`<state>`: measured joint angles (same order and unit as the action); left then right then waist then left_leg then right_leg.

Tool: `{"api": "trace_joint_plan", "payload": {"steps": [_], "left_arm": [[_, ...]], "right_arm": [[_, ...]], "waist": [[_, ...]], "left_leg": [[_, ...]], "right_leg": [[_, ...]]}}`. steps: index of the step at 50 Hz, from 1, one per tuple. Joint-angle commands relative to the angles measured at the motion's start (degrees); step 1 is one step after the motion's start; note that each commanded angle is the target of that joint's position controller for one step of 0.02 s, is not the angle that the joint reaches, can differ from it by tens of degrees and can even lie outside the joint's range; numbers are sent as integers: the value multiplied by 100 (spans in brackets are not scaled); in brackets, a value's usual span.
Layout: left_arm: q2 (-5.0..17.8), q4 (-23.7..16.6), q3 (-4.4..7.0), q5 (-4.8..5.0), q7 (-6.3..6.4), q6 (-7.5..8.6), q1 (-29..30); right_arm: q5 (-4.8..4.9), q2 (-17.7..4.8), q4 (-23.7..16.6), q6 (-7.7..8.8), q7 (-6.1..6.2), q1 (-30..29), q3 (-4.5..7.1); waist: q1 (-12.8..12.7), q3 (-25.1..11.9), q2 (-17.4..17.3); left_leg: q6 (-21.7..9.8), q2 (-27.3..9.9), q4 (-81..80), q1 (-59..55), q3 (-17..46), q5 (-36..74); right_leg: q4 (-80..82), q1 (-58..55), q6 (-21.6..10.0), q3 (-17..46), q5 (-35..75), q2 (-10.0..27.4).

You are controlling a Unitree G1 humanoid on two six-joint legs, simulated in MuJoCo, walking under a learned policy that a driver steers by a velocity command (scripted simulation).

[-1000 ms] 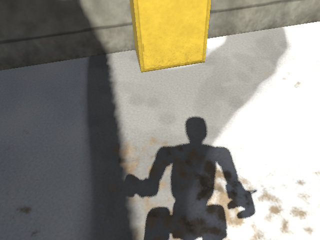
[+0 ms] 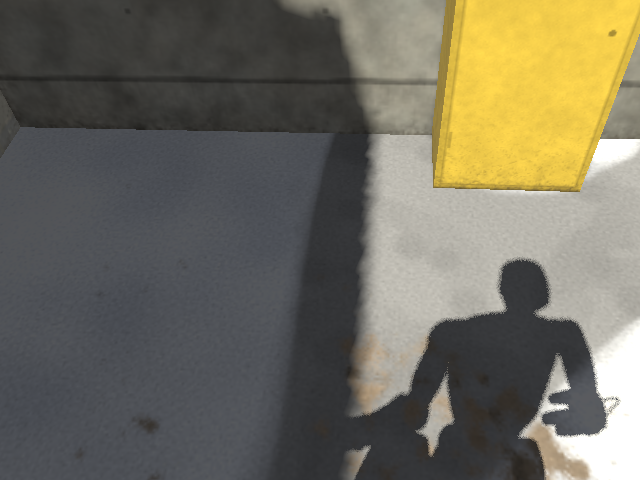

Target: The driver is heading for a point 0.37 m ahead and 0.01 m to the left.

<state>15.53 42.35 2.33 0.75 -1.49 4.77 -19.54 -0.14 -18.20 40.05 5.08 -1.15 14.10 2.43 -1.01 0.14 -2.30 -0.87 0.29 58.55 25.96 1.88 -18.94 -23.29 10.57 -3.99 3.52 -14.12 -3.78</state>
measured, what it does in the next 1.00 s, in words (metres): walks ahead: left foot, then right foot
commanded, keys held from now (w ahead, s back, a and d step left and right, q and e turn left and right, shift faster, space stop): w+e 0.24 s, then no key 0.76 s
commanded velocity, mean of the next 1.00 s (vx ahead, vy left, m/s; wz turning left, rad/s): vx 0.22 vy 0.00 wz -0.23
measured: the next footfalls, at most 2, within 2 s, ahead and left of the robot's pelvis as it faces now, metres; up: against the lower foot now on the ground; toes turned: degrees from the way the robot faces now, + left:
left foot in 0.30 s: +0.35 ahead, +0.10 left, +0.00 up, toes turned -13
right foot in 0.68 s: +0.35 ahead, -0.14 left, +0.00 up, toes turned -11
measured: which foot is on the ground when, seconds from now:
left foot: up 0.00-0.28, down 0.30-1.00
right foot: down 0.00-0.30, up 0.32-0.66, down 0.68-1.00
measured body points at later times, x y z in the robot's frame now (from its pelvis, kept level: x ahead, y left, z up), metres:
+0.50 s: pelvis +0.24 +0.02 +0.00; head +0.28 +0.02 +0.44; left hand +0.41 +0.28 -0.12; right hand +0.33 -0.26 -0.11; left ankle +0.31 +0.11 -0.74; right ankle +0.19 -0.11 -0.68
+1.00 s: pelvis +0.32 -0.03 -0.01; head +0.33 -0.03 +0.44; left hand +0.54 +0.17 -0.11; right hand +0.35 -0.31 -0.14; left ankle +0.31 +0.11 -0.74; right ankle +0.31 -0.14 -0.74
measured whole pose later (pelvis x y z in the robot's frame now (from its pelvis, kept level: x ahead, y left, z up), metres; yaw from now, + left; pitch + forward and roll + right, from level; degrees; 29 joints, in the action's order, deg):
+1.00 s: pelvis +0.32 -0.03 -0.01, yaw -14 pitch -1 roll +1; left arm 13.6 39.4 0.9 -0.7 0.6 -0.3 -9.2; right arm -0.3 -15.3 51.0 0.2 0.3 10.4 0.6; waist 0.9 2.0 0.2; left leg 1.4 -0.8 28.9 8.8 -0.5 -19.0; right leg -32.0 15.2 -0.9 2.4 -15.6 -1.1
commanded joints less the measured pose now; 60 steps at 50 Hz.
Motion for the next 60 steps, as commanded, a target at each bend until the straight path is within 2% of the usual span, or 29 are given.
{"api": "trace_joint_plan", "payload": {"steps": [1,4,6,9,12,13,14,15,16,17,18,19,20,21,23,25,28,30,32,33,34,35,36,37,39,40,46,53,60], "left_arm": [[901,-369,217,20,109,-20,-137],[1043,-309,262,39,236,-98,-196],[1082,-229,279,51,285,-142,-356],[1104,-114,300,114,319,-184,-589],[1130,-84,345,126,354,-231,-508],[1127,-90,358,89,354,-263,-430],[1043,-128,336,62,349,-288,-338],[869,-250,270,1,333,-300,-244],[477,-390,145,-157,331,-275,-525],[285,-281,55,-1,302,-243,-1511],[905,-106,191,85,314,-281,-1289],[1088,-222,249,103,324,-327,-599],[1023,-280,235,24,350,-362,-236],[936,-348,242,-45,355,-394,-70],[564,-333,156,-47,338,-471,-212],[381,-388,76,-98,347,-484,-129],[441,-446,48,-101,318,-502,154],[559,-502,84,-99,300,-553,368],[581,-551,109,-161,293,-578,516],[641,-635,117,-217,308,-582,662],[882,-759,152,-234,347,-581,749],[1150,-861,180,-210,390,-611,963],[777,-790,96,-192,342,-608,1138],[568,-846,57,-182,277,-583,1307],[571,-814,39,-211,227,-517,1220],[629,-776,62,-183,222,-477,1146],[552,-720,57,-150,245,-430,1083],[502,-524,83,-140,204,-410,1093],[488,-191,104,-139,230,-393,1038]], "right_arm": [[-76,-450,-647,177,-48,-723,151],[-53,-213,-721,141,-36,-1187,68],[-20,-118,-796,152,-59,-1589,29],[54,-220,-878,178,-89,-1927,61],[84,-447,-857,213,-73,-1803,161],[56,-552,-793,224,-50,-1546,216],[-11,-681,-657,245,-10,-1032,299],[-113,-838,-553,272,21,-348,355],[-220,-1227,-494,243,56,442,428],[-165,-1181,-328,141,-26,500,411],[-41,-657,-466,86,-30,251,298],[0,-387,-482,48,-19,-115,208],[-25,-266,-427,33,-43,-349,140],[-52,-175,-352,36,-62,-518,100],[-126,-163,-175,66,-81,-755,77],[-110,-298,-55,52,-61,-929,106],[-27,-543,101,-55,-9,-893,163],[7,-574,200,-124,-7,-840,143],[60,-490,267,-173,-20,-897,77],[52,-315,350,-178,-29,-748,2],[-60,-156,405,-172,-36,-510,-69],[-147,-116,496,-165,-50,60,-84],[-107,12,528,-226,2,89,-132],[-91,-205,521,-289,39,-223,-96],[-73,-332,573,-370,98,-306,-57],[-88,-349,594,-384,107,-223,-58],[-18,-334,785,-392,145,-260,-55],[-11,-350,1038,-540,231,-299,-30],[-12,-360,1335,-589,306,-305,-9]], "waist": [[-84,140,731],[-166,245,722],[-302,286,799],[-374,303,800],[-187,286,929],[-50,198,1013],[212,-162,1012],[538,-884,940],[609,-1880,-132],[183,-2624,-1833],[292,-2005,-869],[352,-1153,-356],[272,-729,72],[138,-487,100],[-127,-379,-280],[-179,-453,-431],[-57,-718,-446],[-18,-653,-354],[-107,-464,-272],[-101,-337,-174],[16,-383,226],[413,-418,950],[424,-573,1231],[276,-214,989],[186,-51,779],[195,-98,709],[160,-363,404],[207,-291,294],[219,-154,299]], "left_leg": [[205,-261,-509,1729,117,506],[422,-65,-1636,1207,-29,1248],[467,81,-2332,741,-53,1840],[409,178,-2841,296,89,2236],[219,110,-3090,-15,264,1903],[98,145,-3177,-282,172,1723],[-82,196,-3435,-999,-9,1956],[-381,-222,-3318,-2269,230,2554],[-927,-1445,-2782,-4198,1528,4017],[-1791,-2617,-3239,-5146,3763,4031],[-1587,-2340,-3478,-4403,3450,3421],[-1412,-2073,-3522,-3568,2435,3747],[-1334,-1792,-3625,-2852,1864,4357],[-1296,-1599,-3740,-2316,1499,4651],[-1256,-1290,-4042,-1510,934,4819],[-1333,-1232,-4139,-1256,630,5164],[-1272,-1210,-4176,-1263,444,4614],[-1189,-1210,-4143,-1187,478,3617],[-932,-1043,-4009,-914,495,2170],[-654,-867,-3911,-767,488,1431],[-313,-600,-3627,-578,342,648],[-45,-143,-3379,-454,-1,-261],[104,-152,-3470,-1138,-165,-31],[175,-134,-3460,-1205,-187,278],[135,-165,-3396,-1100,-134,579],[132,-198,-3392,-1145,-113,725],[151,-285,-3260,-1417,-64,1443],[185,-306,-3281,-1657,-53,1439],[191,-307,-3380,-1675,-49,1216]], "right_leg": [[1176,-1224,-1044,1876,1112,1415],[1163,-606,-900,1363,1714,1103],[1095,-246,-774,1256,1694,983],[972,-183,-686,1555,1467,1124],[629,-554,-539,1898,1696,1330],[294,-702,-450,1842,2416,1294],[-396,-772,-272,1629,3409,1044],[-1491,-406,-59,1471,3466,749],[-3295,886,237,1114,1342,152],[-4823,2216,500,923,-2535,-433],[-5306,2419,567,1065,-2197,-2],[-5270,2549,628,762,-1842,167],[-5020,2411,685,600,-1618,351],[-4647,2214,702,550,-1455,516],[-3794,1498,750,338,-1174,635],[-2841,1072,821,130,-895,655],[-1823,441,775,-20,97,627],[-1367,151,680,-63,433,578],[-604,-323,493,-133,863,501],[-160,-541,373,42,1162,615],[-20,-873,192,575,2094,1120],[-152,-890,-190,957,2389,1561],[-22,-196,-312,900,950,1445],[0,119,-114,721,305,1068],[-158,130,100,518,718,840],[-246,72,110,499,1002,831],[-579,-228,51,391,2275,769],[-495,-111,32,341,2209,714],[-350,-42,74,268,1787,648]]}}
